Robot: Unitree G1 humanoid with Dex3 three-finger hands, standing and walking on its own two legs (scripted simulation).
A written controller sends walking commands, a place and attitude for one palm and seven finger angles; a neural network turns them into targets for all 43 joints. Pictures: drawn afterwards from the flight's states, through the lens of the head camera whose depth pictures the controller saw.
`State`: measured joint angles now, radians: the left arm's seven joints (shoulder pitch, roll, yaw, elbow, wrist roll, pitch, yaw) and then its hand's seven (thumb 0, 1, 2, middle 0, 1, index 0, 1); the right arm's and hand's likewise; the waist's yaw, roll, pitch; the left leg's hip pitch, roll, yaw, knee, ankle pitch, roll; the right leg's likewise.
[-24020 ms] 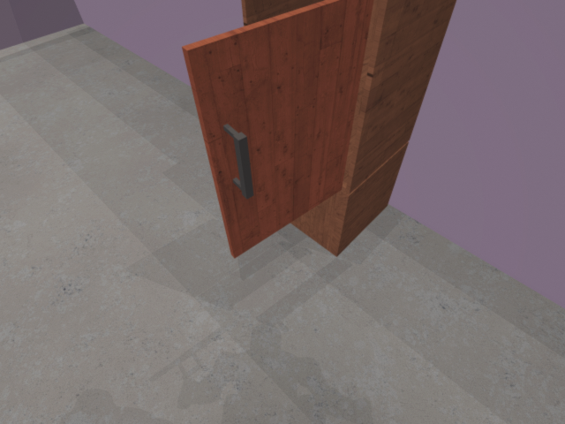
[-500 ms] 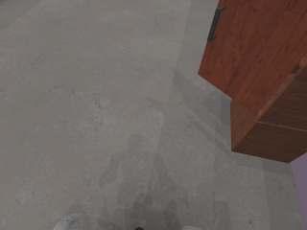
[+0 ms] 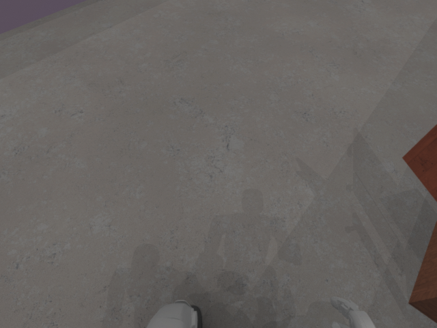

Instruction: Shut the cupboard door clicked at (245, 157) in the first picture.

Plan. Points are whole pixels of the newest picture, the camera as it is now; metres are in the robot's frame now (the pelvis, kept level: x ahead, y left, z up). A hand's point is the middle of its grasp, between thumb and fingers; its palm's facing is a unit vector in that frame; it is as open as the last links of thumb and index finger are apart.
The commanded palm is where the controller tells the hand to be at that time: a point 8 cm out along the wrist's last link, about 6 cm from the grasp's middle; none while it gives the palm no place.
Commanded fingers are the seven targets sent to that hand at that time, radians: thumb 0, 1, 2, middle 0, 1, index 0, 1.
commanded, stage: walk to a spot facing it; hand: left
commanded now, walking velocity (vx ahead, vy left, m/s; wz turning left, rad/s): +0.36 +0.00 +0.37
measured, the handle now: out of the picture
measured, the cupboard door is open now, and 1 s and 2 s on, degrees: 53 53 53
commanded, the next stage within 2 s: turn to face it in 0.40 s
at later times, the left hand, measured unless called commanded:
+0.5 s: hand (147, 226) +0.32 +0.19 -0.13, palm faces +0.04 -0.98 -0.18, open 7.4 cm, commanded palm none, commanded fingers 0.00 0.90 0.90 -0.20 -0.30 -0.20 -0.30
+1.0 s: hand (141, 212) +0.37 +0.23 -0.16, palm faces +0.01 -0.98 -0.20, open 7.3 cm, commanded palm none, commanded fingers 0.00 0.90 0.90 -0.20 -0.30 -0.20 -0.30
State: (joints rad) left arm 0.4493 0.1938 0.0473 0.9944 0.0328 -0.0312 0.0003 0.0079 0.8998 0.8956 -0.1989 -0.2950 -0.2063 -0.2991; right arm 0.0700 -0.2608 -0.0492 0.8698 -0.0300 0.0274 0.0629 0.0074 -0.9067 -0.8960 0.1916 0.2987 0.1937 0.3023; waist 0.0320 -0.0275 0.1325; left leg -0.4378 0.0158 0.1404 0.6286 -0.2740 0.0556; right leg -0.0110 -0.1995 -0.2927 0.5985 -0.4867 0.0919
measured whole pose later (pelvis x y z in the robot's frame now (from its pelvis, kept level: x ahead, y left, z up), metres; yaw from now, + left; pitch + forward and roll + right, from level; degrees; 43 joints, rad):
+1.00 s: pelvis +0.32 +0.03 +0.02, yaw -5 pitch -1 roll -1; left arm 0.25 0.21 0.10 0.98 0.03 0.07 -0.01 0.01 0.91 0.90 -0.20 -0.29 -0.20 -0.30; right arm 0.16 -0.18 -0.02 0.92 -0.03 -0.01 -0.03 0.00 -0.92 -0.90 0.20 0.30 0.20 0.30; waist 0.03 -0.02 0.07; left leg -0.30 0.09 0.13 0.57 -0.26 0.01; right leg -0.43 0.01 -0.03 1.00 -0.49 0.02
